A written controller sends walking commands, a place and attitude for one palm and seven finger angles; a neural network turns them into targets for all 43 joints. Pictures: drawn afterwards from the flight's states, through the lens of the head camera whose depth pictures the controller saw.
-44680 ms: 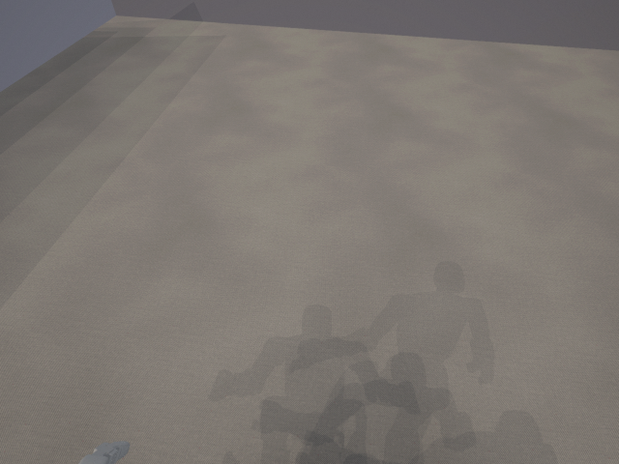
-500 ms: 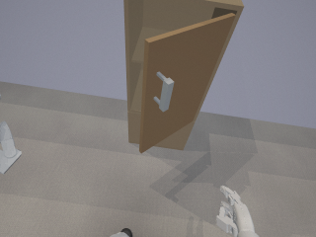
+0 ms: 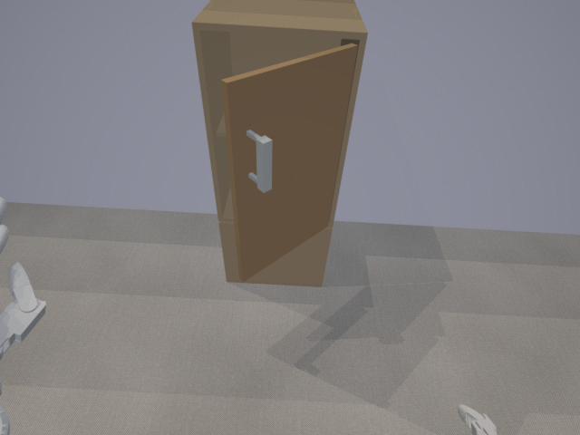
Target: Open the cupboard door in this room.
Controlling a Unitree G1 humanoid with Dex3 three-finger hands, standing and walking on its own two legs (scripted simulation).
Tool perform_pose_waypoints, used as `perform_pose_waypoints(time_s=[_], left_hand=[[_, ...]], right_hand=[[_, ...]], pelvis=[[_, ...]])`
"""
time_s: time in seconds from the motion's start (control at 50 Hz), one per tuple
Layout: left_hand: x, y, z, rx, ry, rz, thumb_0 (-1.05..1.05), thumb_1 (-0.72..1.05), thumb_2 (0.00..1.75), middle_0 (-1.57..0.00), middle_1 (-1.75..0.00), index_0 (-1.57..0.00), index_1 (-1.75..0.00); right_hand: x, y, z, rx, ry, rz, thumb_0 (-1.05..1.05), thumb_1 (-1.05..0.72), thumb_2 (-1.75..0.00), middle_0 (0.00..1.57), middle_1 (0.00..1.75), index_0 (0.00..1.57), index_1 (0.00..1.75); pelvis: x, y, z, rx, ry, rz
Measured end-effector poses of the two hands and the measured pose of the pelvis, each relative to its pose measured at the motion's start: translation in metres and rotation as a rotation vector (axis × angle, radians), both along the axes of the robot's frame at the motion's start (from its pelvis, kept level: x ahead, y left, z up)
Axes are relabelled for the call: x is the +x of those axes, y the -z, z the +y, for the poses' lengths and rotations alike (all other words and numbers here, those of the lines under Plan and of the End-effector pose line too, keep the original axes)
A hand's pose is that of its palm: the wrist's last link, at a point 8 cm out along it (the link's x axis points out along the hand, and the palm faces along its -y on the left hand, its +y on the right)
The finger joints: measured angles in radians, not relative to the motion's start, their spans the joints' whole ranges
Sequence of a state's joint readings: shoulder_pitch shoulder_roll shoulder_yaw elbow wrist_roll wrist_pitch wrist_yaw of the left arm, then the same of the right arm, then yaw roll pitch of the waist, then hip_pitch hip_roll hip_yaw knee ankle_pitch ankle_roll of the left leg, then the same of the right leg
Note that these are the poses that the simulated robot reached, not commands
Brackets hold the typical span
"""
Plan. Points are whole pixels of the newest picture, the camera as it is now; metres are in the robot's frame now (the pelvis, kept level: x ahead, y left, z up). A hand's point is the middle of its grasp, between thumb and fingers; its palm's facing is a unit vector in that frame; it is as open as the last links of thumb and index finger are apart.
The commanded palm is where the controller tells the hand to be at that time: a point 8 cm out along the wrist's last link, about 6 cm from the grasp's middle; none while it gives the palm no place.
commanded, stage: stop stepping back and stand still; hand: left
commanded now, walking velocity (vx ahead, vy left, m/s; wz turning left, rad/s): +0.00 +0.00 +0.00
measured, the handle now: (258, 160) +0.64 +0.09 +0.05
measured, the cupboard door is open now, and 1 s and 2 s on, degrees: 44 44 44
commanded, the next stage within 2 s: let the arm hang, fingers relaxed in 1.00 s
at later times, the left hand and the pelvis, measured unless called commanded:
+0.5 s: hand (20, 350) +0.16 +0.26 +0.16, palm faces +0.42 -0.82 -0.40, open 7.4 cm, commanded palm +0.10 +0.30 +0.19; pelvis -0.05 +0.01 +0.01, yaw -1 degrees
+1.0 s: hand out of the picture +0.14 +0.29 +0.17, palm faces +0.43 -0.79 -0.44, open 7.4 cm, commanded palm +0.08 +0.33 +0.19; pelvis -0.06 +0.03 +0.01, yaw +0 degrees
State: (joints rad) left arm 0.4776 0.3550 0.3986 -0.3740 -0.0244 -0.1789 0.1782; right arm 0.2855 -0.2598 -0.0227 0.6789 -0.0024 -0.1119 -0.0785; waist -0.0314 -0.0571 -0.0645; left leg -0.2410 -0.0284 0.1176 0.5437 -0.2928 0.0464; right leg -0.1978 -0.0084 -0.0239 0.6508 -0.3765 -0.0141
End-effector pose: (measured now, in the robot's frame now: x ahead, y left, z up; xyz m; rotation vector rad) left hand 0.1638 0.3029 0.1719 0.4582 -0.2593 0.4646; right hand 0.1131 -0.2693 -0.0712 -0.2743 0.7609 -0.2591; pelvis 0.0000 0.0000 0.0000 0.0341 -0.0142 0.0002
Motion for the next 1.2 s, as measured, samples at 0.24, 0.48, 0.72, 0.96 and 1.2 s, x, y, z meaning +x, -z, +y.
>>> perform_pose_waypoints(time_s=[0.24, 0.48, 0.72, 0.96, 1.2], left_hand=[[-0.052, -0.035, -0.017, 0.174, 0.039, 0.02, 0.01, 0.89, 0.9, -0.22, -0.3, -0.21, -0.3], [-0.043, 0.003, -0.003, -0.014, 0.029, 0.076, 0.02, 0.89, 0.9, -0.21, -0.3, -0.21, -0.3], [-0.059, -0.022, 0.019, 0.119, 0.07, 0.084, 0.01, 0.89, 0.9, -0.21, -0.3, -0.21, -0.3], [-0.071, -0.006, 0.022, 0.041, 0.022, 0.09, 0.02, 0.89, 0.9, -0.21, -0.3, -0.21, -0.3], [-0.043, 0.096, 0.03, -0.07, 0.053, 0.54, 0.0, 0.9, 0.9, -0.2, -0.3, -0.2, -0.3]], right_hand=[[-0.004, 0.005, 0.034, 0.134, -0.093, -0.049, 0.01, -0.9, -0.9, 0.2, 0.3, 0.21, 0.3], [-0.015, -0.006, 0.037, 0.042, -0.094, -0.007, 0.02, -0.9, -0.9, 0.2, 0.3, 0.21, 0.3], [-0.015, -0.018, 0.058, 0.08, -0.081, -0.09, 0.01, -0.9, -0.9, 0.2, 0.3, 0.21, 0.3], [-0.033, -0.008, 0.072, 0.071, -0.12, -0.02, 0.02, -0.9, -0.9, 0.21, 0.3, 0.21, 0.3], [-0.033, 0.024, 0.054, 0.114, -0.133, 0.078, 0.01, -0.9, -0.9, 0.21, 0.3, 0.21, 0.3]], pelvis=[[-0.032, -0.006, -0.012, -0.037, 0.011, 0.0], [-0.044, -0.01, 0.006, -0.038, 0.011, -0.024], [-0.056, -0.013, 0.022, -0.049, 0.023, -0.008], [-0.065, -0.013, 0.027, -0.048, 0.005, -0.014], [-0.067, -0.006, 0.033, -0.048, -0.009, 0.019]])
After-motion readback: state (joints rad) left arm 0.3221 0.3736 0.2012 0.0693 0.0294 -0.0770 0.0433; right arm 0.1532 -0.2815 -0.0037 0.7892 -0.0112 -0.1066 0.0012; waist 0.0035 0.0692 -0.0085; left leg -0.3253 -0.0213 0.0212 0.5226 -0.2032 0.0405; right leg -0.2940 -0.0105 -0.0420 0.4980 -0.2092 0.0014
